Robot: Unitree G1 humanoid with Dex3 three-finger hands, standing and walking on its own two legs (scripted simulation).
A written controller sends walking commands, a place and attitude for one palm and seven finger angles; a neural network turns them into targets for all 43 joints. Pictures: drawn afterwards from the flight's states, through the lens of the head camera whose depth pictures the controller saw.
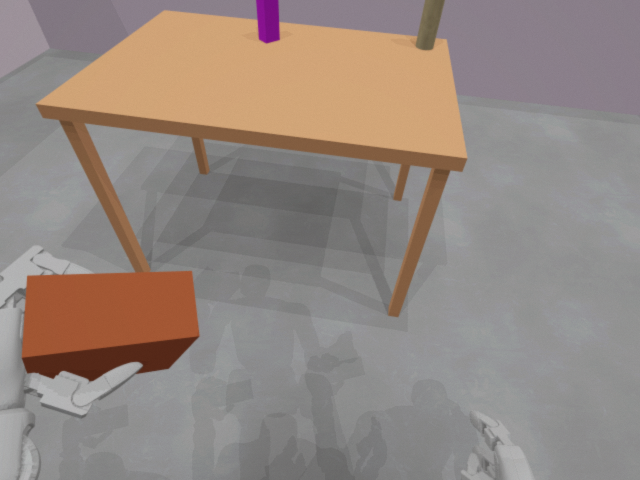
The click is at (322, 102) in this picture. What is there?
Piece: table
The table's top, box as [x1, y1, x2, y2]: [36, 10, 466, 171]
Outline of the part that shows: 36,103 43,117 458,171 462,170 466,160 466,153 446,39 436,38 434,46 431,50 421,50 415,46 416,36 279,22 280,39 277,41 265,43 258,39 257,20 164,10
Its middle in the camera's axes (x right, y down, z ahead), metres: -0.13 -0.52 +1.20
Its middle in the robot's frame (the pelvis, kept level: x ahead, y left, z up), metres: +1.24 +0.20 -0.05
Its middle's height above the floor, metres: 0.72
